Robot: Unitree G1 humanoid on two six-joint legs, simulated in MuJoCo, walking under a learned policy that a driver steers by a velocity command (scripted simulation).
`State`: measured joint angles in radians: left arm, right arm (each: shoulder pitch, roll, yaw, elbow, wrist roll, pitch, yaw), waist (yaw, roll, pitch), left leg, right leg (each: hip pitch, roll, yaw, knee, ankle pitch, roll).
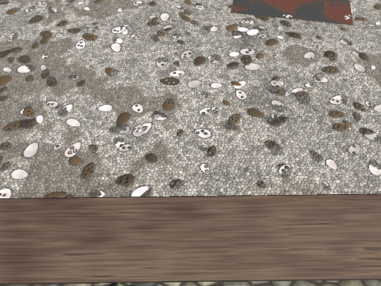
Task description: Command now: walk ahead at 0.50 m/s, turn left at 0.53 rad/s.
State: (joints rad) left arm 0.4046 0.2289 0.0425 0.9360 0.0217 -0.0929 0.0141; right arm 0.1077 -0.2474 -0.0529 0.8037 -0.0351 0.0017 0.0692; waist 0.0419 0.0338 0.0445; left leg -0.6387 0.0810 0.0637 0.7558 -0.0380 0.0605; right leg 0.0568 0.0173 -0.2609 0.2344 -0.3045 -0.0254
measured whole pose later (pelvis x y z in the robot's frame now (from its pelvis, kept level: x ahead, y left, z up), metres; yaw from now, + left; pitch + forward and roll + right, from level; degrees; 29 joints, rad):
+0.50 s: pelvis +0.26 +0.05 +0.00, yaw +16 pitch +1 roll +1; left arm 0.11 0.25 0.04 0.76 0.04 -0.01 -0.02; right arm 0.40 -0.26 -0.06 0.85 -0.01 -0.05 0.00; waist -0.05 -0.05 0.04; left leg -0.03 -0.15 -0.08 0.26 -0.23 0.13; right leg -0.66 -0.12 0.01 0.79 -0.05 0.04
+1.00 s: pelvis +0.55 +0.06 +0.01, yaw +3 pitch +0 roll +0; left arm 0.42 0.25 0.06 0.87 -0.01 -0.04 -0.01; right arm 0.13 -0.27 -0.02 0.72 -0.04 -0.02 0.01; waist 0.05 0.04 0.04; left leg -0.63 0.09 -0.07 0.83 -0.09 -0.04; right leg -0.11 0.15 0.10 0.30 -0.18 -0.13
